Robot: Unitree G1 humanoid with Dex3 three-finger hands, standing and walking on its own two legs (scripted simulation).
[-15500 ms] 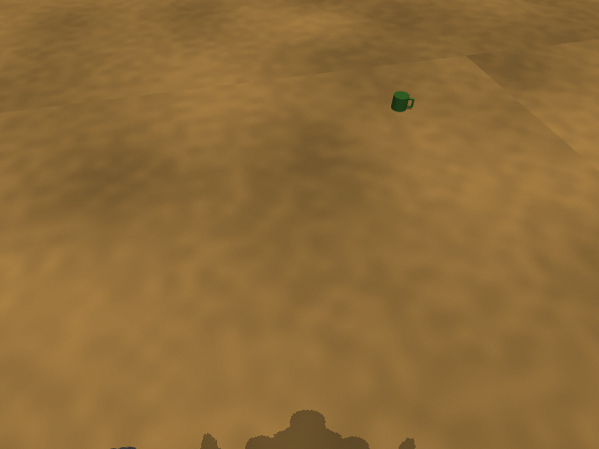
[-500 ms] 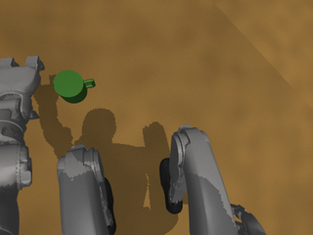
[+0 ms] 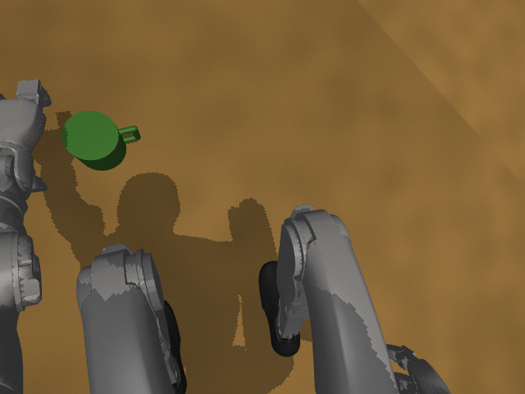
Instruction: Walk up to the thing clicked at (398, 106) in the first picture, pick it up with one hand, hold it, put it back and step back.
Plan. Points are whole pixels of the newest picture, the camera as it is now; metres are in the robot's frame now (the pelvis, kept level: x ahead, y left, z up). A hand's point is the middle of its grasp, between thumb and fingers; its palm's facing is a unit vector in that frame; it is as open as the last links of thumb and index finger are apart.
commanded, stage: rise first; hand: left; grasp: from above
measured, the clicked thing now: (105, 140) +0.53 +0.19 -0.31
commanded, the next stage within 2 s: approach in 1.68 s
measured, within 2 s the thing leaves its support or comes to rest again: neither
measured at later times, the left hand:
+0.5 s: hand (38, 146) +0.49 +0.26 -0.18, palm faces -0.44 -0.04 -0.90, open 14.2 cm
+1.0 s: hand (40, 143) +0.49 +0.26 -0.19, palm faces -0.44 -0.04 -0.90, open 14.2 cm
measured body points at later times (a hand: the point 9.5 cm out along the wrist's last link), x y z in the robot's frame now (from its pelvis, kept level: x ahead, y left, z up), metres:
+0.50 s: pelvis +0.00 +0.00 -0.01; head +0.25 +0.06 +0.35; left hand +0.51 +0.26 -0.13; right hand +0.01 -0.28 -0.11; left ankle +0.07 +0.12 -0.32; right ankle +0.10 -0.13 -0.32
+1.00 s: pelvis -0.01 +0.00 -0.02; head +0.25 +0.06 +0.34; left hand +0.51 +0.26 -0.14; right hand +0.00 -0.27 -0.11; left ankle +0.07 +0.12 -0.32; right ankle +0.10 -0.13 -0.32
